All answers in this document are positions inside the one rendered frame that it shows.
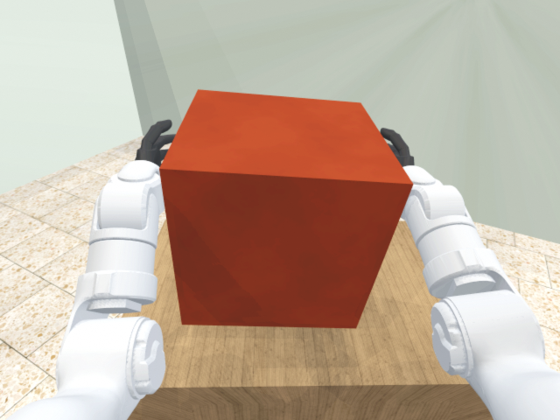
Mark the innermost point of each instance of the robot left hand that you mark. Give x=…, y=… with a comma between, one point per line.
x=153, y=142

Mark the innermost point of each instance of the left robot forearm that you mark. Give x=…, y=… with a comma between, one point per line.
x=123, y=239

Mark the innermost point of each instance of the right robot upper arm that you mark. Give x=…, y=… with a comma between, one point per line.
x=491, y=340

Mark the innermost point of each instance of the left robot upper arm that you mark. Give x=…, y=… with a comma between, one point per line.
x=106, y=366

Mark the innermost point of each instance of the pedestal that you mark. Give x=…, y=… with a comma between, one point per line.
x=384, y=369

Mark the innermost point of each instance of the carton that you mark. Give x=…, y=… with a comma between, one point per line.
x=280, y=210

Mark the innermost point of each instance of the robot right hand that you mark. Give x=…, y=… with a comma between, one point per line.
x=399, y=147

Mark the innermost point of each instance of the right robot forearm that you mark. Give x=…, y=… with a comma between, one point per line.
x=455, y=259

